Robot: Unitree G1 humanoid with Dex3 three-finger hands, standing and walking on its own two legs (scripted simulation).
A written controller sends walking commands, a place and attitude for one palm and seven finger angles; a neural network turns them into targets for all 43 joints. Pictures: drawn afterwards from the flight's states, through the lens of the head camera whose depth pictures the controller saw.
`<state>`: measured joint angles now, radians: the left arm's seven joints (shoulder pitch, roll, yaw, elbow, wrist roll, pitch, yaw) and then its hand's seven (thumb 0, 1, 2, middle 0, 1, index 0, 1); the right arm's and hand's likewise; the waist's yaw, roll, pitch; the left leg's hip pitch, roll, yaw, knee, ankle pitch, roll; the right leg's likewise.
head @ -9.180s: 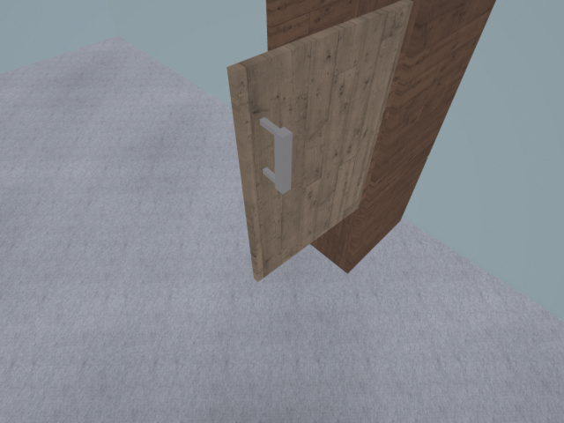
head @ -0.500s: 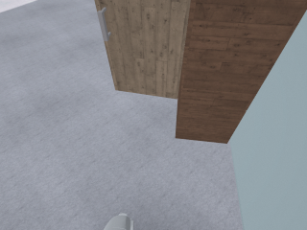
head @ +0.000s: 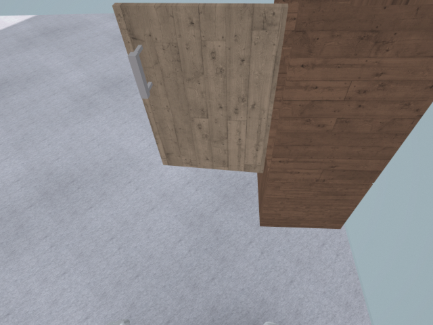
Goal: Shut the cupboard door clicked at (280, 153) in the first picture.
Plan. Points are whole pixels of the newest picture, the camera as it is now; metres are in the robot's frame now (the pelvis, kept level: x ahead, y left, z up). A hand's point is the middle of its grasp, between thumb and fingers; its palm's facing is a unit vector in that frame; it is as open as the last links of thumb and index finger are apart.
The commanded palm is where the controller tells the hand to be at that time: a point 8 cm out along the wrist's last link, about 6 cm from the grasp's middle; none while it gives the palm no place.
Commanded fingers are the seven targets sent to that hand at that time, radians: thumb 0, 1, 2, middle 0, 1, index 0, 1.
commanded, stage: take the last steps up to it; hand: left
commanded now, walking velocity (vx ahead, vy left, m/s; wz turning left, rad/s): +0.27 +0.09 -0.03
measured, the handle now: (142, 72) +0.70 +0.24 +0.09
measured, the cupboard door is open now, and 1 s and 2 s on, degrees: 85 85 85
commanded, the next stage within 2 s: come to a stop and stand still in 0.24 s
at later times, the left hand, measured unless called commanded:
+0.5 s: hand out of the picture +0.15 +0.24 -0.19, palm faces +0.06 -0.98 -0.19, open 7.3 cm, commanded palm none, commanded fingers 0.00 0.90 0.90 -0.20 -0.30 -0.20 -0.30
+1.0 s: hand (135, 285) +0.23 +0.21 -0.17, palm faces -0.04 -0.97 -0.23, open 7.3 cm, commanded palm none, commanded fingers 0.00 0.90 0.90 -0.20 -0.30 -0.20 -0.30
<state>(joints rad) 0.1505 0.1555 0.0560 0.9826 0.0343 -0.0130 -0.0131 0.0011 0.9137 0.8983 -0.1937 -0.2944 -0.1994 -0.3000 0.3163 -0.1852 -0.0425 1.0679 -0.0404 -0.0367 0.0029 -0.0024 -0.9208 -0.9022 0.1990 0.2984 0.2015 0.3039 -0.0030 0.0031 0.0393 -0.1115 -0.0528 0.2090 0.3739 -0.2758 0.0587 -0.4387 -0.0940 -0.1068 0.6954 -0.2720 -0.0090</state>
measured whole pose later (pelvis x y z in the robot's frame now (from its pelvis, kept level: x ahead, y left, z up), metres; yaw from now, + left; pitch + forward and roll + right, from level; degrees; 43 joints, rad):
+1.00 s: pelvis +0.17 +0.03 +0.00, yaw -3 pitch +0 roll +0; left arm 0.22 0.17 0.03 1.00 0.03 0.03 0.02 0.00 0.91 0.90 -0.20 -0.29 -0.20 -0.30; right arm 0.23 -0.21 -0.07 1.04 -0.02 0.06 -0.01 0.00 -0.91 -0.90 0.20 0.30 0.20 0.30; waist -0.02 0.01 0.03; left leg -0.37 0.01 0.05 0.76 -0.41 -0.02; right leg -0.24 -0.03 -0.04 0.52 -0.28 0.00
